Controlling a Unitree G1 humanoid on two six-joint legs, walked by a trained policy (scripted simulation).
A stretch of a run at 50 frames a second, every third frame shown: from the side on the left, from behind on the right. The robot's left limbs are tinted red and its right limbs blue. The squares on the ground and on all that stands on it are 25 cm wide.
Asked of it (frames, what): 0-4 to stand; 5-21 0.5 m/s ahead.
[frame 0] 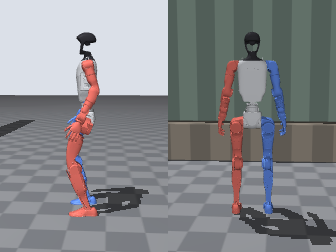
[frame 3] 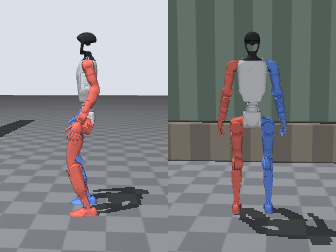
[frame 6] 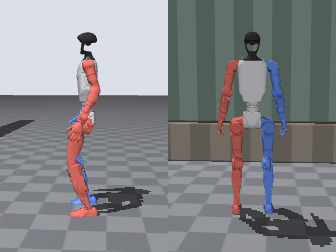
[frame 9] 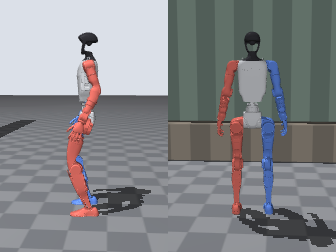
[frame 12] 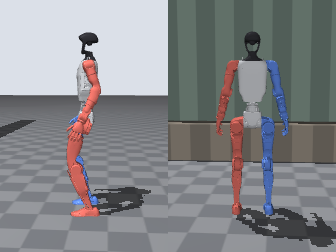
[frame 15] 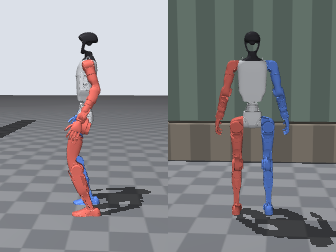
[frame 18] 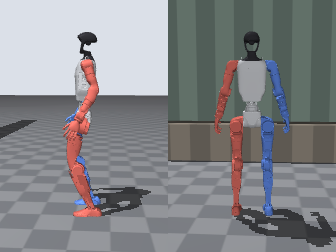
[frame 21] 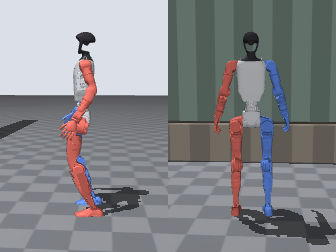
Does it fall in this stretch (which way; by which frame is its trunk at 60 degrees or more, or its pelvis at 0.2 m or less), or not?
no
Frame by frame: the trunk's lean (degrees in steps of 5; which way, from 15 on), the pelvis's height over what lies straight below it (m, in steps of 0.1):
0: 0, 0.8
3: 0, 0.8
6: 0, 0.8
9: 0, 0.8
12: 0, 0.8
15: 5, 0.8
18: 5, 0.8
21: 5, 0.8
